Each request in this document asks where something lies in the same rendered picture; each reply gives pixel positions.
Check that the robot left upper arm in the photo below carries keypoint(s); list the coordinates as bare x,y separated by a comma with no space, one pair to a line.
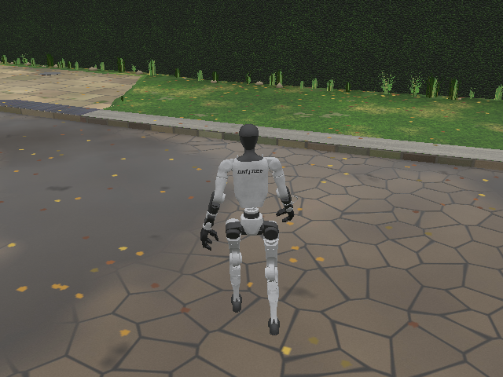
221,179

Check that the robot right upper arm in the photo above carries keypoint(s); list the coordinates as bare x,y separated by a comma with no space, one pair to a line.
279,177

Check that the left robot forearm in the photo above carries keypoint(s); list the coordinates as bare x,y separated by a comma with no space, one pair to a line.
211,213

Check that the left robot hand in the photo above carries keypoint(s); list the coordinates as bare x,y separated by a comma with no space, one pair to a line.
205,240

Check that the right robot forearm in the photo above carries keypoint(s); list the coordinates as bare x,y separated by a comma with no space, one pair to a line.
287,202

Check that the right robot hand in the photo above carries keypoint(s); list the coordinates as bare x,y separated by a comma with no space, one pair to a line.
283,211

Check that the humanoid robot torso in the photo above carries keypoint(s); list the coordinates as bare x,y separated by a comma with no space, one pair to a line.
250,181

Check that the robot right shin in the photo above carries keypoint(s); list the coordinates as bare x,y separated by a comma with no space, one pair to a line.
273,295

